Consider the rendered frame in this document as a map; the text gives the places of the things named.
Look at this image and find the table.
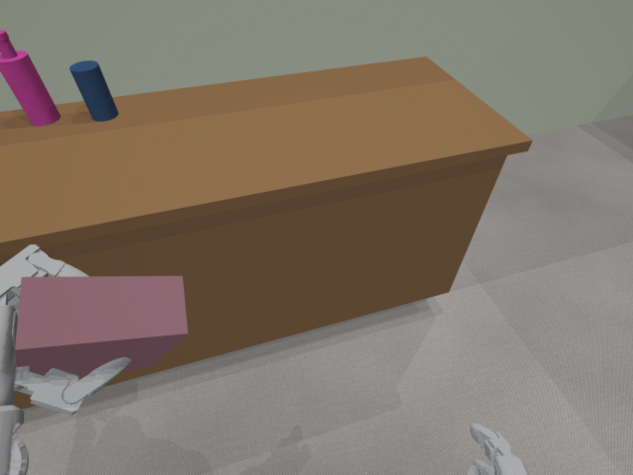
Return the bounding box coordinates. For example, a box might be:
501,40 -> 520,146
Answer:
0,56 -> 533,410

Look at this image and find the robot right hand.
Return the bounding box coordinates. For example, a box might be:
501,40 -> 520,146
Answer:
468,423 -> 529,475

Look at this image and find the robot left hand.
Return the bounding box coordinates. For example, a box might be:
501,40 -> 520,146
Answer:
0,244 -> 132,416

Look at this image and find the robot left forearm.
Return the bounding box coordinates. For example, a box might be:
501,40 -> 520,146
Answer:
0,405 -> 29,475

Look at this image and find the sponge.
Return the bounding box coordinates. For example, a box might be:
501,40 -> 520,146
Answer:
15,276 -> 188,377

